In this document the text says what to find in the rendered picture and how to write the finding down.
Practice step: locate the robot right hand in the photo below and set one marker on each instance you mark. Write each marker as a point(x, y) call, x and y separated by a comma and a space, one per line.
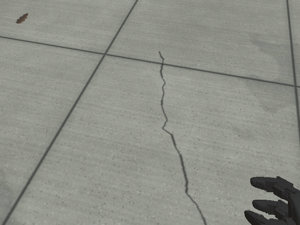
point(286, 213)

